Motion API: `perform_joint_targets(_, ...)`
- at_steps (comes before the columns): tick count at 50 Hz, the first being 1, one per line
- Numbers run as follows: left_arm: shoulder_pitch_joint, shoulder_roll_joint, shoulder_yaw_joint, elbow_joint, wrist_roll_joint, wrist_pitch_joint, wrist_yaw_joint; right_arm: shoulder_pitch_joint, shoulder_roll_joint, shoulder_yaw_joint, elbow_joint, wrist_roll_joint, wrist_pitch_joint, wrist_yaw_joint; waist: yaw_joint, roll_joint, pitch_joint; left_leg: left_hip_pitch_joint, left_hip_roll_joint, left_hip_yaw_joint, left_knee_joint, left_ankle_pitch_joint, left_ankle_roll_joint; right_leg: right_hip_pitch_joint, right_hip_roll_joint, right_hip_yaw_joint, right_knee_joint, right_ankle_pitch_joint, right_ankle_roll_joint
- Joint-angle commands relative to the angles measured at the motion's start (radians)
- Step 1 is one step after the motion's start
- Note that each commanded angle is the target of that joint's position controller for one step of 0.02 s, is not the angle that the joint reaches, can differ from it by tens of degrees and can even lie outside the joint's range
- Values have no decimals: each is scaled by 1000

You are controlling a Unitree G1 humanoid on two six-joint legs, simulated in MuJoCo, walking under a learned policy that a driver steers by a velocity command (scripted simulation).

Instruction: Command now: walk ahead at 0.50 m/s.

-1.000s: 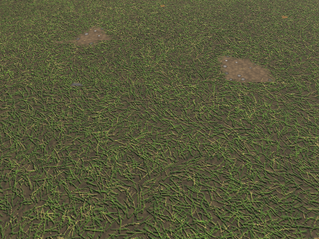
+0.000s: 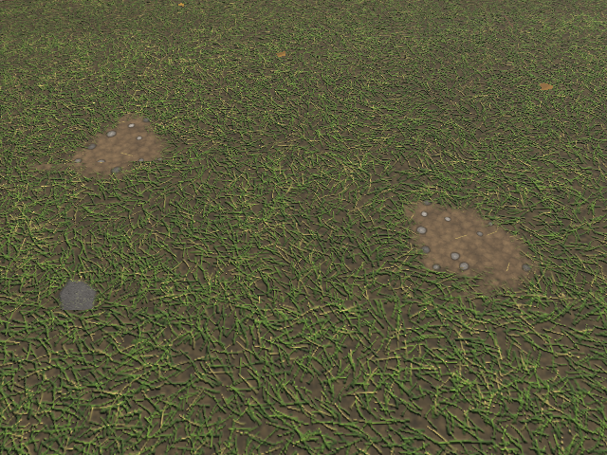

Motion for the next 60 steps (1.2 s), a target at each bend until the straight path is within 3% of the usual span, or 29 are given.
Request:
perform_joint_targets(1,-10,149,27,-47,-4,-12,20,-7,-42,-13,-49,-10,1,-1,-33,-90,14,-86,30,-23,-138,153,-22,38,-272,201,-187,186,-151)
perform_joint_targets(9,123,159,31,6,-21,10,33,-247,-15,9,-121,5,-14,34,44,-96,85,-73,-37,32,-473,279,-12,184,-282,125,-159,171,-119)
perform_joint_targets(10,232,16,-26,59,135,-22,-31,-112,33,41,-81,-134,4,56,6,-121,67,-91,-15,-35,-484,312,15,278,-323,163,-154,180,-183)
perform_joint_targets(11,211,44,-12,57,116,-31,-55,-111,2,26,-87,-135,14,60,0,-130,88,-129,-23,-26,-485,227,25,348,-345,167,-147,229,-189)
perform_joint_targets(13,140,127,5,25,74,-26,-62,-205,-47,18,-125,-97,16,59,2,-90,61,-46,-56,26,-499,112,54,356,-340,146,-128,262,-163)
perform_joint_targets(15,130,169,13,20,69,-9,-52,-194,-66,13,-138,-65,6,51,-42,-90,35,156,-121,106,-549,150,84,311,-314,111,-47,470,-133)
perform_joint_targets(16,137,182,16,19,80,-7,-50,-110,-92,2,-118,-47,-8,46,-77,-83,-31,364,-151,117,-510,185,110,237,-253,63,80,601,-88)
perform_joint_targets(17,294,82,-9,24,90,-19,-43,63,-124,-1,-71,-36,-16,43,-58,28,-281,830,-69,5,-382,304,222,3,-138,-6,349,506,-24)
perform_joint_targets(18,303,64,-26,2,101,-35,-61,338,-151,-9,-7,-45,-8,37,-173,169,-418,1191,130,-414,-563,171,375,-336,20,16,639,-32,44)
perform_joint_targets(19,159,72,-14,-26,73,-29,-80,533,-147,-7,71,-90,-14,32,-243,126,-344,1196,209,-628,-722,86,350,-497,57,146,924,-452,20)
perform_joint_targets(20,28,69,-9,-63,46,-33,-69,444,-166,-23,68,-89,-40,23,-215,71,-109,988,185,-535,-755,-48,252,-624,-28,221,1006,-375,-24)
perform_joint_targets(21,-6,88,-5,-69,60,-37,-42,304,-125,-17,45,-74,-46,17,-161,51,3,764,165,-417,-781,-48,233,-585,-104,210,983,-285,-43)
perform_joint_targets(22,-11,70,-9,-78,81,-36,-22,236,-57,3,33,-68,-44,14,-113,23,-3,640,154,-352,-809,1,237,-505,-141,197,946,-241,-54)
perform_joint_targets(25,31,-30,-30,-65,81,-8,-18,173,46,30,8,-76,-43,8,-30,-3,21,469,107,-213,-914,76,227,-412,-184,172,852,-146,-40)
perform_joint_targets(29,-85,-13,-33,-97,76,11,-37,243,28,30,7,-107,-65,35,-50,0,39,433,72,-75,-920,261,246,-502,-195,106,625,128,4)
perform_joint_targets(34,-246,9,-34,-160,67,42,-38,345,-15,26,42,-85,-64,87,-74,33,45,438,65,-21,-868,449,239,-418,-133,53,379,282,27)
perform_joint_targets(40,-394,57,-11,-212,50,46,-22,411,-27,17,101,-92,-37,82,-84,26,61,766,130,-42,-822,483,180,-483,-101,68,189,159,-27)
perform_joint_targets(42,-358,92,7,-207,29,30,-14,379,-43,7,96,-88,-32,72,-33,27,17,760,101,-7,-726,684,135,-304,-56,20,153,171,-67)
perform_joint_targets(43,-268,124,21,-179,18,18,-10,378,-40,7,89,-96,-34,72,-1,19,-66,683,50,26,-629,755,85,-85,-41,13,226,215,-103)
perform_joint_targets(44,-104,172,31,-135,10,8,-14,495,37,27,85,-103,-45,60,-11,-94,-283,481,-48,65,-398,550,20,332,-132,124,327,319,-229)
perform_joint_targets(45,165,178,33,-75,17,8,-11,514,66,52,65,-115,-59,80,92,-256,-414,106,-209,61,-99,-39,-39,704,-340,556,133,53,-384)
perform_joint_targets(46,335,150,30,1,52,3,-4,356,8,30,43,-93,-46,97,163,-177,-333,-66,-217,-33,158,-392,-4,700,-373,719,1,-109,-320)
perform_joint_targets(47,239,169,43,-4,53,-16,5,243,-3,18,16,-68,-45,86,130,-122,-122,-161,-138,-92,234,-320,42,494,-359,621,-36,-236,-227)
perform_joint_targets(48,113,130,37,-23,43,-19,15,218,-16,15,16,-77,-47,63,81,-95,-21,-114,-76,-97,211,-226,56,282,-346,518,-68,-183,-205)
perform_joint_targets(49,62,65,15,-25,38,-16,20,219,21,25,8,-95,-48,47,36,-82,-22,-47,-39,-99,175,-167,67,171,-340,450,-94,-81,-205)
perform_joint_targets(51,-16,-10,-8,-49,42,-18,31,235,105,47,12,-99,-38,42,-25,-44,-11,74,8,-97,113,-97,50,8,-322,313,-140,102,-184)
perform_joint_targets(54,0,5,1,-50,58,-43,26,219,81,40,6,-85,-27,62,-33,-72,14,41,4,-66,31,-12,23,-41,-287,164,-185,144,-176)
perform_joint_targets(58,103,19,-3,-13,92,-40,-7,92,74,41,-55,-95,-13,85,-15,-65,23,15,3,-30,-117,229,11,-61,-279,26,-166,281,-179)
perform_joint_targets(60,121,17,-8,-3,115,-35,-3,175,72,47,-36,-104,-11,110,-31,-60,28,1,6,-55,-4,337,12,-56,-295,3,-102,299,-189)
Keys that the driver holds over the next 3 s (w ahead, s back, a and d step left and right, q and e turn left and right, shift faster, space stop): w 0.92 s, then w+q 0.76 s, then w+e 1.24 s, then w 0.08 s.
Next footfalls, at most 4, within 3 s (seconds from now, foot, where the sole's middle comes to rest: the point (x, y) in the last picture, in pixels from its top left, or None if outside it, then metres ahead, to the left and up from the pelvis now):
0.32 left None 0.37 0.17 -0.78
0.86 right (359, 365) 0.72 -0.05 -0.78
1.60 left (231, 279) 1.08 0.32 -0.95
2.06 right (277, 185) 1.49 0.21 -0.95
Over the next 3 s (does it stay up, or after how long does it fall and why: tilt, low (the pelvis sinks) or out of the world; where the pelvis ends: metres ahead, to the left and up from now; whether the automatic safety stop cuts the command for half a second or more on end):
stays up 1.84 0.26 -0.35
